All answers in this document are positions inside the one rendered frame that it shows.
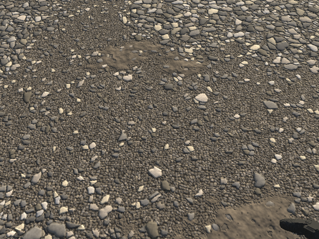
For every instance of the robot right hand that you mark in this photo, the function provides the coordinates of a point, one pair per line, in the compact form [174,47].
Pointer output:
[307,227]

